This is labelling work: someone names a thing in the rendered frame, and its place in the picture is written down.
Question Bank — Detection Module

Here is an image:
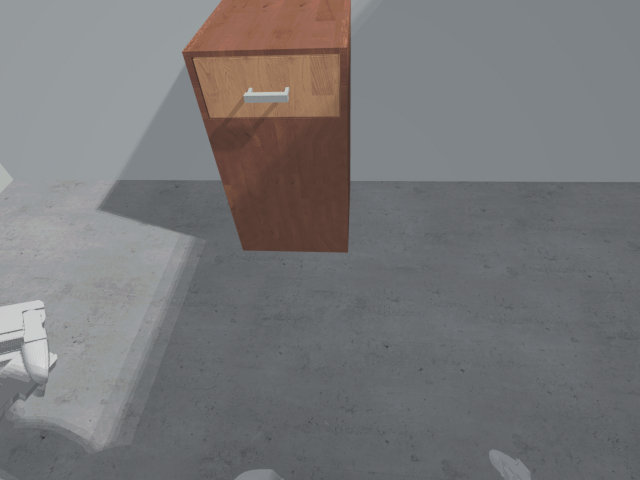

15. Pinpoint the handle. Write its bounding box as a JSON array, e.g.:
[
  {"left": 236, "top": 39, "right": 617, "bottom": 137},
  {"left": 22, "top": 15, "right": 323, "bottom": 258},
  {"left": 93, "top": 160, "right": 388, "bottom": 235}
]
[{"left": 244, "top": 87, "right": 289, "bottom": 103}]

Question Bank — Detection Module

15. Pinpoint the drawer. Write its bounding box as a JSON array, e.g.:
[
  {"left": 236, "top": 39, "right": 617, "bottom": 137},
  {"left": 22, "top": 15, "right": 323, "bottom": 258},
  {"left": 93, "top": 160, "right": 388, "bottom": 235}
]
[{"left": 193, "top": 54, "right": 341, "bottom": 118}]

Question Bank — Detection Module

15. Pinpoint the left robot hand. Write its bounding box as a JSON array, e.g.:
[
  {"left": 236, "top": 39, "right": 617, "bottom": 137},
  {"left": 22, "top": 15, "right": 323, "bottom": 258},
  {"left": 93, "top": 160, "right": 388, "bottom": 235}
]
[{"left": 0, "top": 300, "right": 57, "bottom": 422}]

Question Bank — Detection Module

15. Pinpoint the right robot hand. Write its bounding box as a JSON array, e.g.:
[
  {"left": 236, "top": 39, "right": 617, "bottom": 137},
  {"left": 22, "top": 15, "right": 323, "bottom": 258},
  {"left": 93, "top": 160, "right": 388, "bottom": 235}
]
[{"left": 489, "top": 450, "right": 531, "bottom": 480}]

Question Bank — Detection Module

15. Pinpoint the cabinet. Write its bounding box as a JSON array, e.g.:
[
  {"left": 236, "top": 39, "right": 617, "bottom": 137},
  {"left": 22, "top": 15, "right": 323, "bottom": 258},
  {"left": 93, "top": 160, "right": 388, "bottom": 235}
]
[{"left": 182, "top": 0, "right": 351, "bottom": 253}]

